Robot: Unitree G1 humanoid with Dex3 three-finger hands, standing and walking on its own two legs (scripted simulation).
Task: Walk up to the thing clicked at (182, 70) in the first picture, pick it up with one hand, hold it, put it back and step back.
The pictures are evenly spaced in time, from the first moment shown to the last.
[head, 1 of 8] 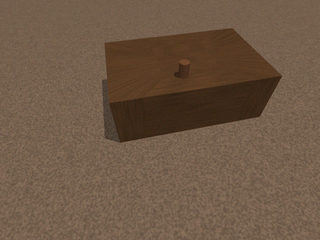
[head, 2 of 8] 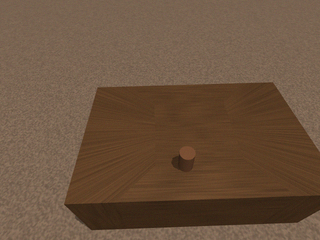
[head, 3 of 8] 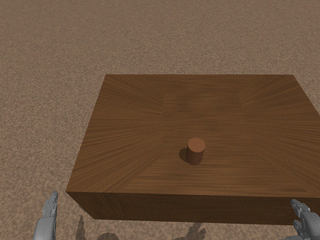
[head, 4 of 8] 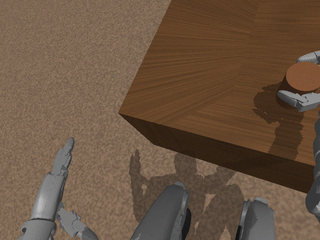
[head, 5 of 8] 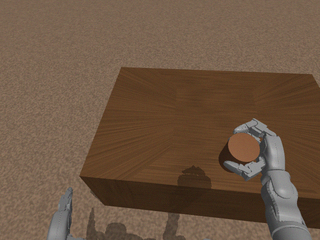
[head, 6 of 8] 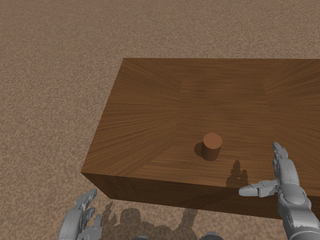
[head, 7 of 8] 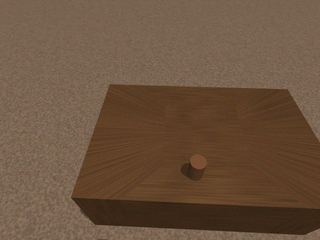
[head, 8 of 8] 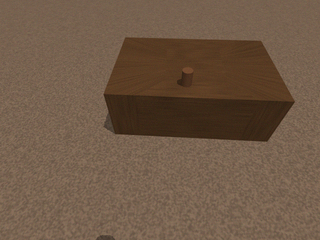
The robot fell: no
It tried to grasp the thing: yes
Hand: right
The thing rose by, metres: 0.29
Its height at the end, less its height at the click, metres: +0.00
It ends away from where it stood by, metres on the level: 0.03
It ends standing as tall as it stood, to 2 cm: yes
